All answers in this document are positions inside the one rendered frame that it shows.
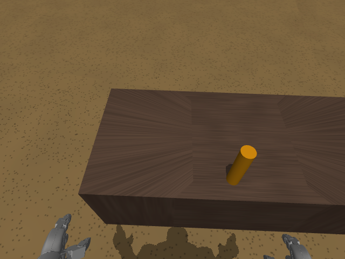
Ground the right robot hand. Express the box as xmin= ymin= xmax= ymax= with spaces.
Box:
xmin=264 ymin=234 xmax=312 ymax=259

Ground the can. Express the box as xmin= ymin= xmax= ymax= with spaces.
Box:
xmin=226 ymin=145 xmax=257 ymax=185

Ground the left robot hand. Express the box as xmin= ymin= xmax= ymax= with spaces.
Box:
xmin=41 ymin=214 xmax=91 ymax=259

